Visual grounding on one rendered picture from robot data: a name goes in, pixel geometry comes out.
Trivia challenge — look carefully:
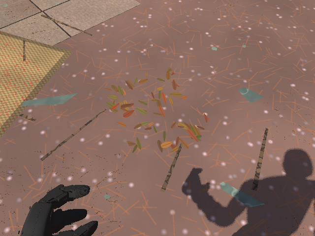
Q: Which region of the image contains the left robot hand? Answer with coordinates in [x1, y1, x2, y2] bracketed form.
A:
[18, 184, 98, 236]

